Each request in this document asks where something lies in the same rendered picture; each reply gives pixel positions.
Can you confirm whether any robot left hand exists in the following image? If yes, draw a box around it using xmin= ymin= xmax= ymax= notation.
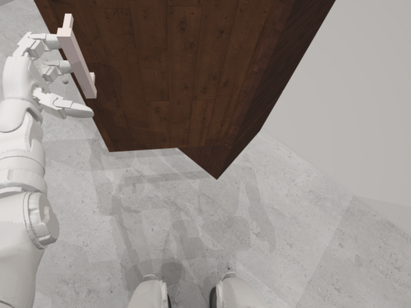
xmin=3 ymin=32 xmax=94 ymax=119

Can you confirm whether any robot right shin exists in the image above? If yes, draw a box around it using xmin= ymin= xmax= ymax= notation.
xmin=216 ymin=272 xmax=237 ymax=308

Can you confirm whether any left robot thigh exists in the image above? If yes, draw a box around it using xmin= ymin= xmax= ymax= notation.
xmin=127 ymin=280 xmax=168 ymax=308

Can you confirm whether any robot left upper arm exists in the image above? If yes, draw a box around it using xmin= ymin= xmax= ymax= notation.
xmin=0 ymin=191 xmax=60 ymax=308

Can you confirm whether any handle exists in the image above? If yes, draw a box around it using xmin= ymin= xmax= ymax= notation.
xmin=57 ymin=13 xmax=97 ymax=99

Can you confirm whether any cupboard door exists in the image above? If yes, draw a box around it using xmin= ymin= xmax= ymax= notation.
xmin=34 ymin=0 xmax=279 ymax=152

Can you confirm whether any robot left forearm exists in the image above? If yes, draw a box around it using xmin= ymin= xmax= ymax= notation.
xmin=0 ymin=99 xmax=48 ymax=198

